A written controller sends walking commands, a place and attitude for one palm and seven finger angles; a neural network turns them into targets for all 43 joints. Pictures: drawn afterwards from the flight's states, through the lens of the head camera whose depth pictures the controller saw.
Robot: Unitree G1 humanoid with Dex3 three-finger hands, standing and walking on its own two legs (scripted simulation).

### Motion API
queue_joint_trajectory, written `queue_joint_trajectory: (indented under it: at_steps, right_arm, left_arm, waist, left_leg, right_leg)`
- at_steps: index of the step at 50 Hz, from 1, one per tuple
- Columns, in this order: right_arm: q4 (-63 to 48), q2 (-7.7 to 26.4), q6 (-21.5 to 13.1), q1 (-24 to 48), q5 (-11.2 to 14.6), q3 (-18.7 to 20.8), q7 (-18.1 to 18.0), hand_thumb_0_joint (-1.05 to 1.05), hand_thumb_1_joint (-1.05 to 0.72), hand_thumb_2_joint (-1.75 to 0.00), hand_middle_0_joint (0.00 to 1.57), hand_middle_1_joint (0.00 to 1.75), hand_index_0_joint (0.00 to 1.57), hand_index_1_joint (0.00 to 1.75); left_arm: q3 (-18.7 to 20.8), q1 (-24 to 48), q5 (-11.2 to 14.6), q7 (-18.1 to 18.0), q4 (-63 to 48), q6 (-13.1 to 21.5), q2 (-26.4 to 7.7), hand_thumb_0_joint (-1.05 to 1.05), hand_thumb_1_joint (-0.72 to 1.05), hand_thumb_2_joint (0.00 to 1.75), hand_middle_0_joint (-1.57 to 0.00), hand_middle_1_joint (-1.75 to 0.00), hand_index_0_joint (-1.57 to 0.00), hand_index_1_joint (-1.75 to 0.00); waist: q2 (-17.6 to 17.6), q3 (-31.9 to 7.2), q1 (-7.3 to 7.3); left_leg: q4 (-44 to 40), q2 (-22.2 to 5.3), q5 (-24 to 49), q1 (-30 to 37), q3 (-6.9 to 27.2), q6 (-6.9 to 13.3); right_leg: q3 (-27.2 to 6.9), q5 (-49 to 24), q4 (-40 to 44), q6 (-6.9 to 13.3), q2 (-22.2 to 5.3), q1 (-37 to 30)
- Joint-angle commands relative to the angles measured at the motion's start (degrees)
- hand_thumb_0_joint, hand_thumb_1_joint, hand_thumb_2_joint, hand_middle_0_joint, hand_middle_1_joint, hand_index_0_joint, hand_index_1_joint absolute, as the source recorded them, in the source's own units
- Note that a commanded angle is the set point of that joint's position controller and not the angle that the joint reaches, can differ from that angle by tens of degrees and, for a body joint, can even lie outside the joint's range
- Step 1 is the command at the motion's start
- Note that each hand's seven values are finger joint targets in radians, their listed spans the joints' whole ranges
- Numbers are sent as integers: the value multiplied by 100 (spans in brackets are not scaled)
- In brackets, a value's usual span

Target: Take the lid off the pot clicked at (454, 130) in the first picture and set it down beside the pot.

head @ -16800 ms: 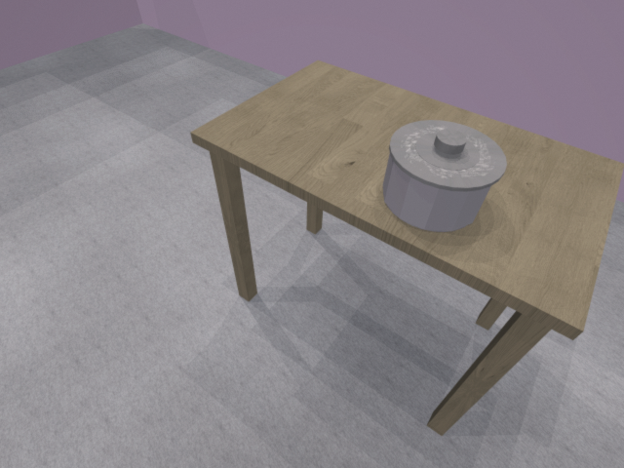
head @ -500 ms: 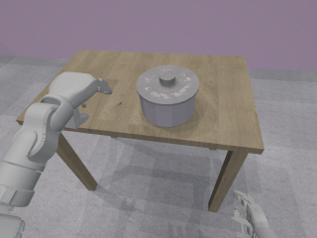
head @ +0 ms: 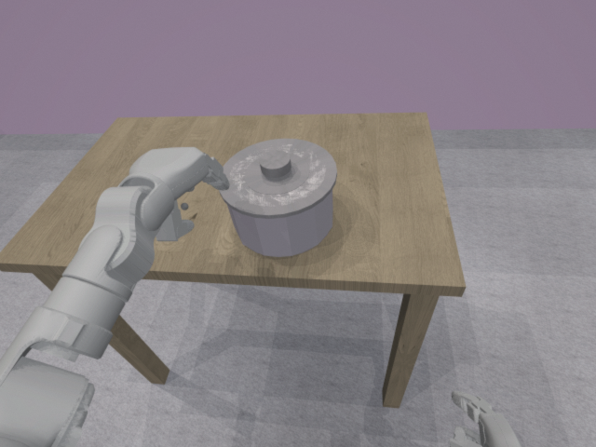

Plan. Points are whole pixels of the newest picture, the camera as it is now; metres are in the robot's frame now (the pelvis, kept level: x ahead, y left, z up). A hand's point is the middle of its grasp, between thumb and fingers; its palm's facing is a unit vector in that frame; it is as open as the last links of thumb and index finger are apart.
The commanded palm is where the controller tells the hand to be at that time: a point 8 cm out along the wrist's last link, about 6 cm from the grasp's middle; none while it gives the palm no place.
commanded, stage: move the open hand above the knob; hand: left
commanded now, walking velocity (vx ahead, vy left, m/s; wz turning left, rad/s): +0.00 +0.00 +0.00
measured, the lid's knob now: (275, 163) +0.54 +0.07 +0.10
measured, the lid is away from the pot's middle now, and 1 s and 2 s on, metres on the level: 0.00 0.00 0.00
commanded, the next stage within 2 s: lower the open fingers around the knob in 1.54 s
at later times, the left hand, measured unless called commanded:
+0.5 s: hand (216, 150) +0.47 +0.14 +0.18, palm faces -0.17 -0.07 -0.98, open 9.9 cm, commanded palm +0.44 +0.13 +0.24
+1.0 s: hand (269, 141) +0.50 +0.07 +0.17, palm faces -0.27 -0.04 -0.96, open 9.9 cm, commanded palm +0.50 +0.08 +0.24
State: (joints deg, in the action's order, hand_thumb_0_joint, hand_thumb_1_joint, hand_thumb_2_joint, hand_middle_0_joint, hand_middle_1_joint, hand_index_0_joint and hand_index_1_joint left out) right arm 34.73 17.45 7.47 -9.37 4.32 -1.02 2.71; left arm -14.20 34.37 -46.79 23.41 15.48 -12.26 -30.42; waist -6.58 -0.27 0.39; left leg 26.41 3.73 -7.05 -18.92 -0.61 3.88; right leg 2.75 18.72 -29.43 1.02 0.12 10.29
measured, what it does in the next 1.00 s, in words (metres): stands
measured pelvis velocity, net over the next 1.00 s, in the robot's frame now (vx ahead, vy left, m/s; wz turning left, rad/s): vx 0.03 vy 0.01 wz -0.02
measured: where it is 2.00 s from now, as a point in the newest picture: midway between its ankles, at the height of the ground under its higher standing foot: outside the picture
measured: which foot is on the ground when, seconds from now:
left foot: down 0.00-1.00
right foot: down 0.00-1.00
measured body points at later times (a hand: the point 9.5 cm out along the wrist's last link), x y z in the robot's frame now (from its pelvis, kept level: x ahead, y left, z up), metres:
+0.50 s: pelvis +0.03 -0.01 +0.00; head +0.04 -0.05 +0.45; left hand +0.47 +0.14 +0.24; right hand +0.19 -0.25 -0.12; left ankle +0.08 +0.08 -0.73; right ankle -0.03 -0.11 -0.73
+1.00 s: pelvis +0.03 +0.01 +0.00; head +0.05 -0.03 +0.45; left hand +0.51 +0.07 +0.23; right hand +0.10 -0.25 -0.14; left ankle +0.08 +0.08 -0.73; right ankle -0.03 -0.11 -0.73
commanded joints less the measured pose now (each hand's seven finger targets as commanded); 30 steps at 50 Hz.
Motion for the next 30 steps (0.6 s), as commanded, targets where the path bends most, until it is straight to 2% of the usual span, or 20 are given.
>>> queue_joint_trajectory:
  at_steps: [1, 2, 5, 8, 10, 11, 12, 13, 15, 16, 17, 19, 21, 23, 25, 26, 27, 28, 29, 30]
  right_arm:
    - [-845, 549, -386, 880, -83, 152, -202, 0, -90, -90, 20, 30, 20, 30]
    - [-760, 489, -416, 817, -60, 132, -235, 0, -90, -90, 20, 30, 20, 30]
    - [-777, 493, -375, 691, -61, 187, -143, 0, -90, -90, 20, 30, 20, 30]
    - [-886, 461, -234, 837, 36, 212, 56, 0, -90, -90, 20, 30, 20, 30]
    - [-1023, 484, -156, 892, 82, 250, 112, 0, -90, -90, 20, 30, 20, 30]
    - [-1020, 533, -98, 914, 76, 237, 89, 0, -90, -90, 20, 30, 20, 30]
    - [-1019, 549, -61, 1026, 68, 219, 45, 0, -90, -90, 20, 30, 20, 30]
    - [-993, 567, -57, 1030, 42, 218, -12, 0, -90, -90, 20, 30, 20, 30]
    - [-956, 566, -137, 973, -29, 209, -128, 0, -90, -90, 20, 30, 20, 30]
    - [-884, 508, -207, 865, -41, 197, -161, 0, -90, -90, 20, 30, 20, 30]
    - [-809, 432, -269, 795, -26, 188, -185, 0, -90, -90, 20, 30, 20, 30]
    - [-602, 425, -199, 582, -20, 202, -157, 0, -90, -90, 20, 30, 20, 30]
    - [-579, 460, -149, 511, 2, 188, -59, 0, -90, -90, 20, 30, 20, 30]
    - [-621, 448, -69, 624, 68, 180, 48, 0, -90, -90, 20, 30, 20, 30]
    - [-751, 467, 25, 716, 82, 266, 134, 0, -90, -90, 20, 30, 20, 30]
    - [-819, 466, 69, 827, 72, 262, 154, 0, -90, -90, 20, 30, 20, 30]
    - [-882, 442, 73, 934, 54, 260, 139, 0, -90, -90, 20, 30, 20, 30]
    - [-831, 469, 68, 895, 31, 276, 97, 0, -90, -90, 20, 30, 20, 30]
    - [-803, 453, 28, 838, 24, 270, 59, 0, -90, -90, 20, 30, 20, 30]
    - [-757, 463, -35, 690, -12, 292, -3, 0, -90, -90, 20, 30, 20, 30]
  left_arm:
    - [1739, 4438, -294, -346, -1199, 203, -2732, 0, -30, 150, -86, -8, -86, -8]
    - [1664, 4372, -270, -378, -826, 215, -2546, 0, -30, 150, -86, -8, -86, -8]
    - [1496, 3076, -64, -354, -8, 150, -1918, 0, -30, 150, -86, -8, -86, -8]
    - [296, 2161, 69, -167, 352, -131, -326, 0, -30, 150, -86, -8, -86, -8]
    - [0, 2103, 24, -56, 116, -185, -61, 0, -30, 150, -86, -8, -86, -8]
    - [248, 2391, -47, -47, -31, -197, -469, 0, -30, 150, -86, -8, -86, -8]
    - [352, 3118, -145, -47, -373, -213, -791, 0, -30, 150, -86, -8, -86, -8]
    - [752, 3807, -206, -69, -746, -181, -1402, 0, -30, 150, -86, -8, -86, -8]
    - [1320, 4988, -209, -120, -1327, -15, -2291, 0, -30, 150, -86, -8, -86, -8]
    - [1320, 5385, -214, -167, -1400, 105, -2322, 0, -30, 150, -86, -8, -86, -8]
    - [1192, 5283, -186, -210, -1053, 153, -2046, 0, -30, 150, -86, -8, -86, -8]
    - [922, 4496, -139, -254, 0, 51, -1453, 0, -30, 150, -86, -8, -86, -8]
    - [857, 3485, -99, -290, 1060, -58, -1141, 0, -30, 150, -86, -8, -86, -8]
    - [184, 3074, -85, -278, 1493, -250, -252, 0, -30, 150, -86, -8, -86, -8]
    - [-239, 3307, -105, -223, 992, -366, 260, 0, -30, 150, -86, -8, -86, -8]
    - [-144, 3726, -202, -205, 448, -381, 29, 0, -30, 150, -86, -8, -86, -8]
    - [-214, 4233, -244, -180, 115, -415, -2, 0, -30, 150, -86, -8, -86, -8]
    - [119, 4951, -285, -200, -290, -397, -511, 0, -30, 150, -86, -8, -86, -8]
    - [173, 5661, -303, -217, -548, -343, -706, 0, -30, 150, -86, -8, -86, -8]
    - [382, 6064, -220, -259, -590, -234, -958, 0, -30, 150, -86, -8, -86, -8]
  waist:
    - [500, -1984, -29]
    - [581, -1950, -30]
    - [532, -1961, 121]
    - [781, -1614, -4]
    - [909, -1583, -136]
    - [983, -1624, -132]
    - [980, -1769, -175]
    - [929, -2097, -160]
    - [810, -2571, -197]
    - [567, -2801, -221]
    - [533, -2786, -226]
    - [527, -2350, -203]
    - [751, -1937, -96]
    - [884, -1609, -130]
    - [819, -1816, -235]
    - [813, -2162, -222]
    - [738, -2399, -268]
    - [720, -2747, -306]
    - [634, -2951, -379]
    - [763, -3024, -458]
  left_leg:
    - [-66, 75, 389, 1611, 364, 68]
    - [-71, 66, 510, 1635, 360, 59]
    - [-7, 53, 984, 1476, 254, 40]
    - [67, 54, 1094, 1412, 144, -8]
    - [155, 43, 1063, 1443, 100, 36]
    - [154, 50, 967, 1404, 78, 60]
    - [180, 84, 886, 1402, 71, 84]
    - [217, 120, 962, 1501, 107, 124]
    - [304, 153, 1156, 1684, 164, 171]
    - [282, 178, 1358, 1899, 210, 176]
    - [284, 155, 1499, 2024, 256, 159]
    - [234, 75, 1640, 1933, 259, 106]
    - [224, 54, 1592, 1522, 178, 59]
    - [175, 45, 1355, 1331, 143, -8]
    - [263, 39, 1408, 1510, 124, 28]
    - [282, 34, 1528, 1682, 146, 45]
    - [337, 83, 1562, 1814, 174, 83]
    - [369, 84, 1640, 1987, 218, 112]
    - [370, 103, 1696, 2168, 282, 124]
    - [416, 90, 1648, 2205, 299, 170]
  right_leg:
    - [-265, -1379, 564, 88, 158, 274]
    - [-250, -1518, 536, 96, 153, 266]
    - [-250, -2103, 445, 128, 89, 121]
    - [-113, -2286, 386, 69, 97, 463]
    - [-123, -2274, 448, 58, 82, 597]
    - [-155, -2293, 491, 39, 84, 519]
    - [-213, -2354, 474, 29, 58, 443]
    - [-291, -2556, 441, 26, 53, 230]
    - [-414, -3021, 393, 16, 34, -99]
    - [-411, -3193, 330, 24, 94, -136]
    - [-345, -3132, 275, 41, 117, -15]
    - [-218, -2886, 306, 71, 135, 356]
    - [-153, -2836, 296, 82, 117, 413]
    - [-48, -2541, 269, 73, 129, 693]
    - [-49, -2568, 307, 84, 95, 773]
    - [-91, -2648, 288, 77, 98, 642]
    - [-146, -2746, 278, 75, 91, 596]
    - [-198, -2904, 261, 69, 94, 447]
    - [-215, -2955, 237, 65, 129, 444]
    - [-226, -3023, 306, 61, 139, 414]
